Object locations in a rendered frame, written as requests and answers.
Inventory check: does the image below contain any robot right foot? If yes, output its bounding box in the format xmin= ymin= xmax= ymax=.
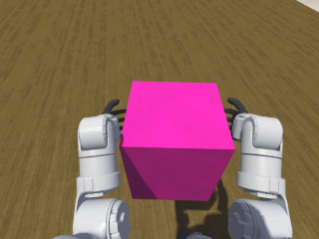
xmin=176 ymin=228 xmax=189 ymax=239

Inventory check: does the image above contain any carton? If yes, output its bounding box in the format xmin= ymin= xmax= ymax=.
xmin=119 ymin=81 xmax=235 ymax=201

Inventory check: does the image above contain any robot left upper arm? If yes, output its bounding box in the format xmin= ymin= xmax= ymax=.
xmin=52 ymin=197 xmax=131 ymax=239

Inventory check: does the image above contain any robot right forearm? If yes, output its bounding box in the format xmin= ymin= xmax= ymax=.
xmin=232 ymin=113 xmax=293 ymax=235

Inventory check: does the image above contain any robot right hand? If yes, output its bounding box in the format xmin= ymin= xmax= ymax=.
xmin=223 ymin=98 xmax=248 ymax=141

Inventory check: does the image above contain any robot right upper arm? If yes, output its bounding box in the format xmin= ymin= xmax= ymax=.
xmin=227 ymin=198 xmax=292 ymax=239

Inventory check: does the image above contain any robot left hand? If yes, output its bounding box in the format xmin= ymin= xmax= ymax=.
xmin=102 ymin=99 xmax=127 ymax=137

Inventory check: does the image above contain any robot left forearm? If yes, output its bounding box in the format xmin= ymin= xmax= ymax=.
xmin=73 ymin=114 xmax=121 ymax=234

